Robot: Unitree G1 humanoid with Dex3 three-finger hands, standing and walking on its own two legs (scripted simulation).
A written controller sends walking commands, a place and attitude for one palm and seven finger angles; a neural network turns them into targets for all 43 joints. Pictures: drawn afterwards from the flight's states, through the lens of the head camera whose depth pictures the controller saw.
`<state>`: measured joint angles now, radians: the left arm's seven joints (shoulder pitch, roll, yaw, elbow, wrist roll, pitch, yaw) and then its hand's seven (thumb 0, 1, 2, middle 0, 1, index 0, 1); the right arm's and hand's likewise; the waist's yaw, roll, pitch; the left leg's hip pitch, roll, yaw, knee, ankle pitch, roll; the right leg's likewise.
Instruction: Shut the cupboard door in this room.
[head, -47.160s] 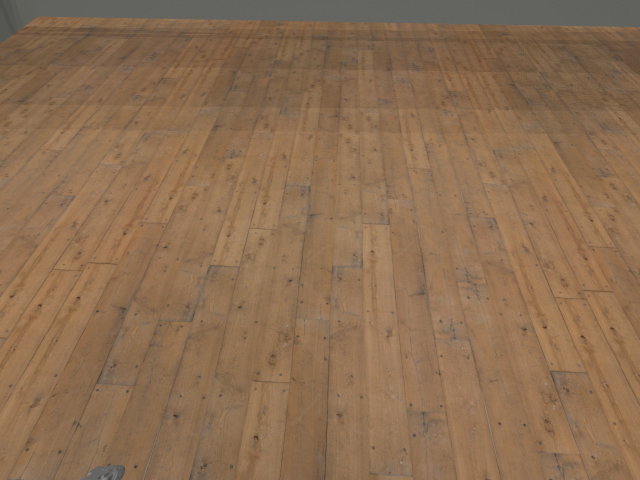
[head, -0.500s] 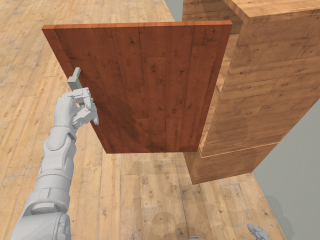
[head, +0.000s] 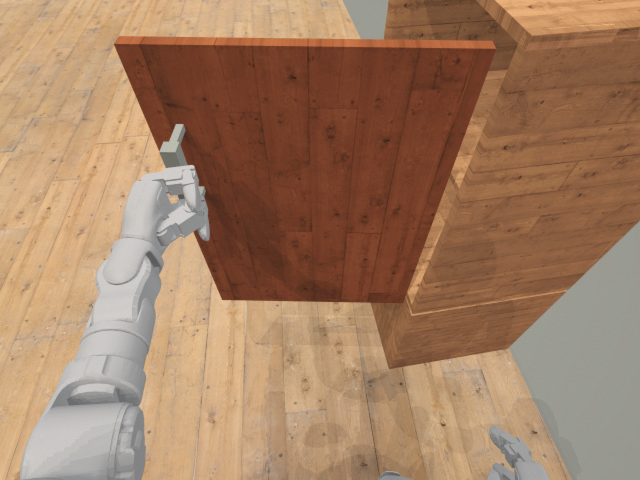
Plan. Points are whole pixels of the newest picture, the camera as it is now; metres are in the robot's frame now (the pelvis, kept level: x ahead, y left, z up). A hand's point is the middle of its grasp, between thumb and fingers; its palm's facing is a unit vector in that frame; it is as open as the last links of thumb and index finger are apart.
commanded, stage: push the door shut along its arc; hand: left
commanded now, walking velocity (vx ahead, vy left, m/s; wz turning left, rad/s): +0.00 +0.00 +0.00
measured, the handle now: (187, 174) +0.49 +0.20 +0.09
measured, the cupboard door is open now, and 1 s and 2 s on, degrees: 79 66 46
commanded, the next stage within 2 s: pull the fist back off the door in 1.68 s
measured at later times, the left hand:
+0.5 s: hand (223, 176) +0.48 +0.15 +0.10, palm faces -0.17 -0.99 -0.02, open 3.1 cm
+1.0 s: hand (256, 146) +0.54 +0.11 +0.10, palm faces -0.29 -0.96 -0.01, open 3.1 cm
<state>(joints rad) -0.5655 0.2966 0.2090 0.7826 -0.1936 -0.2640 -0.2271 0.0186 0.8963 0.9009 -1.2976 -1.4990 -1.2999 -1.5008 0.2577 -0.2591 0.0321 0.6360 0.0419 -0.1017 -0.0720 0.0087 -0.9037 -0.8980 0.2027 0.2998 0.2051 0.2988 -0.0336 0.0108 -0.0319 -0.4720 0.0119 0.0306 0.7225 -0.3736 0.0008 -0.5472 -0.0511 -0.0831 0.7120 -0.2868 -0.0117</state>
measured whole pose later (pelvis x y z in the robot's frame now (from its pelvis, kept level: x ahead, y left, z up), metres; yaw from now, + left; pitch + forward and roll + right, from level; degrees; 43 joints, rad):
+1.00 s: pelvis +0.00 +0.00 -0.02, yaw -2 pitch +19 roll -1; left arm -1.15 0.58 0.31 1.29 -0.10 -0.26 -0.43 0.01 0.89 0.90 -1.29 -1.50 -1.30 -1.50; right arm 0.38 -0.30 0.04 0.65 0.01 -0.07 -0.06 0.00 -0.90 -0.90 0.20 0.30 0.21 0.30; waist -0.23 0.02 -0.05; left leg -0.80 0.05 0.03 0.89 -0.43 0.00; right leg -0.86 -0.02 -0.08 0.83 -0.30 -0.02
